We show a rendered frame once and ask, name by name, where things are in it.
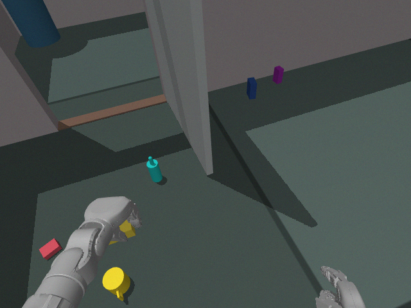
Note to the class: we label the left robot hand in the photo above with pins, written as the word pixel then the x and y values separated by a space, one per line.
pixel 115 210

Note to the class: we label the left robot arm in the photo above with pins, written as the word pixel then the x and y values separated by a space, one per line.
pixel 66 282

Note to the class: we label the right robot hand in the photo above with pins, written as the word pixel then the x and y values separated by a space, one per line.
pixel 347 295

